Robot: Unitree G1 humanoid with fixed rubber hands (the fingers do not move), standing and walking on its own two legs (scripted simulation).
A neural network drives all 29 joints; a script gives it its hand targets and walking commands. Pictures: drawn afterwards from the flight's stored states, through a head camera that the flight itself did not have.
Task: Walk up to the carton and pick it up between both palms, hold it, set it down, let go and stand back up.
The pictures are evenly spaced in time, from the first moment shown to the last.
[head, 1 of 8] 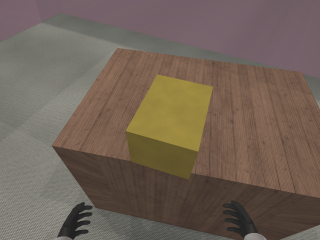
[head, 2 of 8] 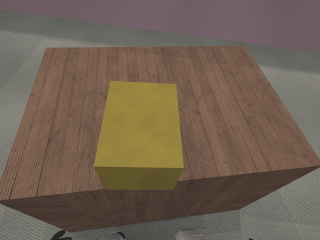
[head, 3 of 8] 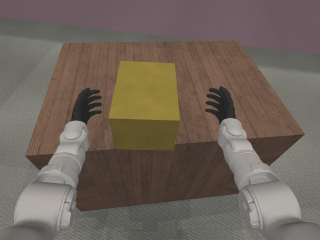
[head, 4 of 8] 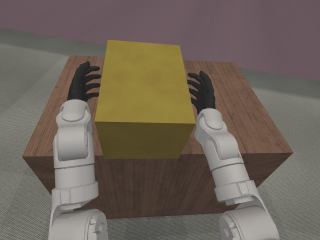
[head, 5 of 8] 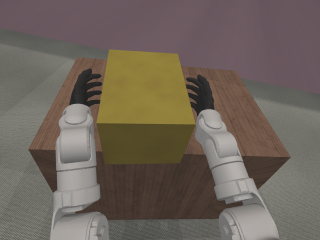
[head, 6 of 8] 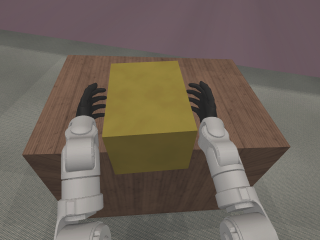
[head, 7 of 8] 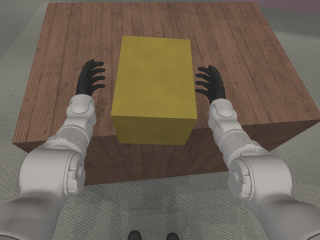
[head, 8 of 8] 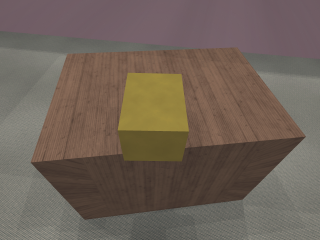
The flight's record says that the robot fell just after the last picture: no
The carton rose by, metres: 0.18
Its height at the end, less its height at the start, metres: +0.00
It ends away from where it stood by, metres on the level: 0.03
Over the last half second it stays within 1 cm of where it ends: yes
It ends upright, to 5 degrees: yes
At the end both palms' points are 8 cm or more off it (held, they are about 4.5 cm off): yes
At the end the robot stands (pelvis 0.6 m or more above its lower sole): yes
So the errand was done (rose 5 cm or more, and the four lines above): yes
